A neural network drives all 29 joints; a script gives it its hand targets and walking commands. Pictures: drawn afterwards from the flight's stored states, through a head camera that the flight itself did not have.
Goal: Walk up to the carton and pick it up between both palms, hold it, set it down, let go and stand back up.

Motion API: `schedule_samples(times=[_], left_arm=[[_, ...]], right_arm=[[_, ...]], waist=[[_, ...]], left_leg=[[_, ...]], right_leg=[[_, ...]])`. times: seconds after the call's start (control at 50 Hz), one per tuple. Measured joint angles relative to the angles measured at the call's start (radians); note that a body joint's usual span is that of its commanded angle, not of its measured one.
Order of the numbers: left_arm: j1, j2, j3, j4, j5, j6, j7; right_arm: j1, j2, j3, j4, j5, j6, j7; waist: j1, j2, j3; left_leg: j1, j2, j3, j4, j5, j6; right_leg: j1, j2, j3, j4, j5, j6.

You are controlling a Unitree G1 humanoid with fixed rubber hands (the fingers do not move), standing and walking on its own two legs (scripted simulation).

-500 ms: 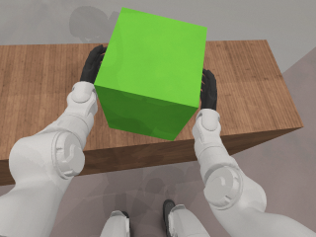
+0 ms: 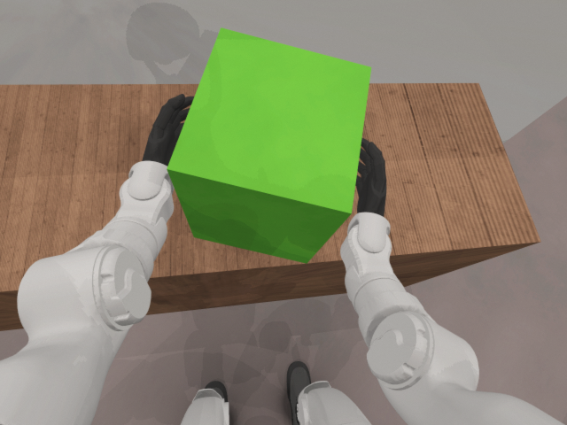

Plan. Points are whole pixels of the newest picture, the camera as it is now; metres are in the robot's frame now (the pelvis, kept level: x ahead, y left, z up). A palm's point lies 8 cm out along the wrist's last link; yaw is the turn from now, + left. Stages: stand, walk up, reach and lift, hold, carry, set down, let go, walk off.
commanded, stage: reach and lift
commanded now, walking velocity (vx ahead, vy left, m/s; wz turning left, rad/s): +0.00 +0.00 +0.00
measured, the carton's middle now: (270, 164) +0.48 -0.02 -0.04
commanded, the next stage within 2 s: none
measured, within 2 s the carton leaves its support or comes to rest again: neither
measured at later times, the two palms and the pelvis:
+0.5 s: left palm (163, 153) +0.48 +0.13 -0.01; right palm (367, 202) +0.40 -0.16 -0.02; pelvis +0.00 +0.00 +0.00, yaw +0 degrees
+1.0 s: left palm (159, 159) +0.47 +0.13 +0.00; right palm (367, 204) +0.40 -0.16 -0.02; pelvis -0.01 -0.01 +0.01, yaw +0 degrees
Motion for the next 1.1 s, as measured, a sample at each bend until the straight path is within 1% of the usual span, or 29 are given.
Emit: schedule_samples(times=[0.14,0.26,0.44,0.6,0.68,0.74,0.84,0.98,1.04,1.1], left_arm=[[-0.019,0.001,0.01,-0.008,0.012,0.006,-0.004],[-0.018,-0.006,0.023,-0.022,0.033,0.014,-0.002],[-0.017,-0.019,0.043,-0.035,0.055,0.02,-0.002],[-0.006,-0.025,0.019,-0.041,0.05,0.01,0.006],[-0.002,-0.026,-0.004,-0.038,0.044,-0.013,0.012],[-0.001,-0.024,-0.018,-0.025,0.029,-0.04,0.011],[0.007,-0.022,-0.063,-0.018,-0.006,-0.068,0.016],[0.011,-0.013,-0.111,0.009,-0.066,-0.103,0.024],[0.004,-0.006,-0.134,0.023,-0.089,-0.108,0.024],[-0.001,-0.003,-0.145,0.041,-0.104,-0.111,0.026]], right_arm=[[-0.004,0.015,-0.012,-0.04,-0.011,0.007,-0.006],[-0.001,0.021,-0.039,-0.051,-0.034,0.003,-0.004],[0.009,0.028,-0.057,-0.07,-0.038,-0.006,-0.001],[0.015,0.017,-0.049,-0.036,-0.029,-0.04,-0.016],[0.02,0.003,-0.036,-0.007,-0.018,-0.079,-0.018],[0.027,-0.006,-0.012,0.009,0.002,-0.111,-0.018],[0.026,-0.024,0.018,0.047,0.022,-0.146,-0.022],[0.008,-0.048,0.062,0.102,0.051,-0.174,-0.028],[-0.006,-0.057,0.07,0.129,0.055,-0.181,-0.034],[-0.009,-0.063,0.092,0.144,0.071,-0.183,-0.037]], waist=[[0.0,-0.005,-0.001],[0.003,-0.006,-0.013],[0.009,-0.009,-0.009],[0.015,-0.007,-0.034],[0.023,-0.007,-0.043],[0.029,-0.01,-0.046],[0.03,-0.005,-0.053],[0.038,0.006,-0.055],[0.036,0.009,-0.054],[0.042,0.01,-0.066]], left_leg=[[-0.017,-0.005,-0.003,-0.031,0.028,0.001],[-0.026,-0.007,-0.005,-0.047,0.039,-0.001],[-0.021,-0.008,-0.005,-0.056,0.043,0.0],[-0.036,-0.004,-0.004,-0.065,0.047,-0.002],[-0.044,-0.001,-0.003,-0.07,0.052,-0.006],[-0.045,0.002,0.001,-0.077,0.056,-0.007],[-0.047,0.001,-0.001,-0.092,0.066,-0.01],[-0.046,0.002,0.001,-0.107,0.077,-0.009],[-0.048,0.002,0.0,-0.111,0.08,-0.01],[-0.059,0.005,0.002,-0.109,0.08,-0.01]], right_leg=[[-0.017,-0.005,-0.004,-0.026,0.024,-0.002],[-0.022,-0.006,-0.007,-0.047,0.036,-0.003],[-0.016,-0.007,-0.008,-0.059,0.04,-0.003],[-0.026,-0.004,-0.006,-0.079,0.052,-0.003],[-0.03,0.0,-0.006,-0.094,0.061,-0.004],[-0.032,0.002,-0.002,-0.102,0.067,-0.004],[-0.032,0.002,-0.006,-0.117,0.076,-0.007],[-0.035,0.002,-0.004,-0.127,0.085,-0.009],[-0.038,0.002,-0.005,-0.127,0.086,-0.01],[-0.05,0.005,-0.003,-0.124,0.087,-0.012]])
